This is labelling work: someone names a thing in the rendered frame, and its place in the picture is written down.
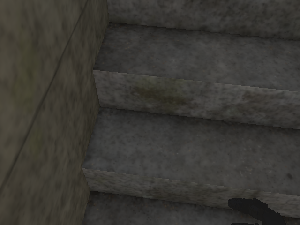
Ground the right robot hand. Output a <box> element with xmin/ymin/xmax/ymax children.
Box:
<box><xmin>228</xmin><ymin>198</ymin><xmax>287</xmax><ymax>225</ymax></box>

